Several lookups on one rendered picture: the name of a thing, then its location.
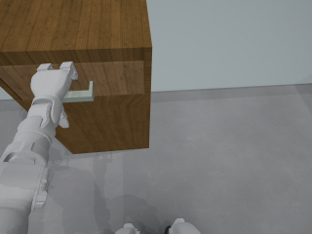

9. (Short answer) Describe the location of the handle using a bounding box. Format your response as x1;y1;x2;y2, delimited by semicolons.
61;81;95;103

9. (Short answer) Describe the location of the cabinet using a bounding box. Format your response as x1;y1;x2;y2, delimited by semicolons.
0;0;152;154

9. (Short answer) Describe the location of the robot right thigh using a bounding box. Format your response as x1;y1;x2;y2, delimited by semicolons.
169;222;201;234

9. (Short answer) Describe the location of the left robot forearm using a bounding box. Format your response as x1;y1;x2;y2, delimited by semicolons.
0;95;62;168

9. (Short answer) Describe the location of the drawer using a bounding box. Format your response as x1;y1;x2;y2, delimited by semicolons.
0;60;144;100

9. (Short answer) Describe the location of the robot left shin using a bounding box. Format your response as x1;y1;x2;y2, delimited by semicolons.
124;223;134;228

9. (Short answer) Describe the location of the left robot hand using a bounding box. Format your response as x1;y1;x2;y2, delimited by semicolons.
30;61;78;128

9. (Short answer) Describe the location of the robot left upper arm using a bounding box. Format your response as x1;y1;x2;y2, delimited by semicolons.
0;162;50;234

